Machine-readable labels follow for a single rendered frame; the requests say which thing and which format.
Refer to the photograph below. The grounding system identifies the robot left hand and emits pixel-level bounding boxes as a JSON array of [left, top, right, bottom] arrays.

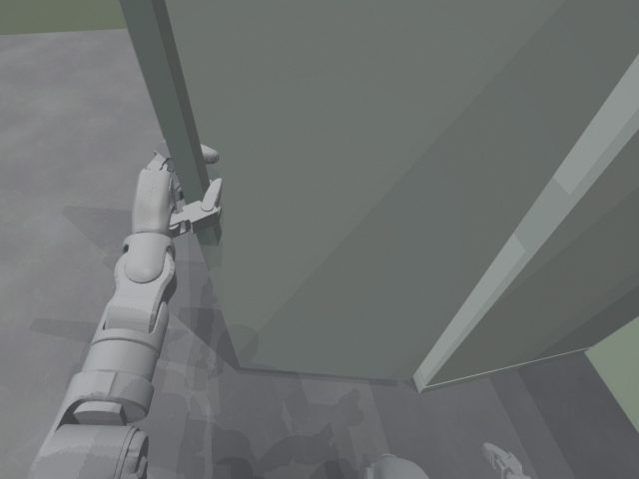
[[132, 139, 222, 240]]

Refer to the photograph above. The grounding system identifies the robot right hand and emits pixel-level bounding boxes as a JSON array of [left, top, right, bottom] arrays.
[[482, 442, 531, 479]]

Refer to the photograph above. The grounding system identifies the robot left upper arm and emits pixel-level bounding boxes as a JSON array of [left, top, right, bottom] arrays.
[[33, 424, 149, 479]]

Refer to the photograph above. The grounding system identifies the robot right thigh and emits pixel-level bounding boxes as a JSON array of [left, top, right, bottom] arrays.
[[364, 457, 429, 479]]

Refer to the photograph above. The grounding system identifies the robot left forearm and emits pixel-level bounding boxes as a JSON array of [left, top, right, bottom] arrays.
[[26, 233, 178, 479]]

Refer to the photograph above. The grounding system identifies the handle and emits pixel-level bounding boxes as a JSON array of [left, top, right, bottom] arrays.
[[119, 0, 222, 246]]

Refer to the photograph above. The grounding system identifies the fridge door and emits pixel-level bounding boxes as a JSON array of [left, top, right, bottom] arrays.
[[118, 0, 639, 381]]

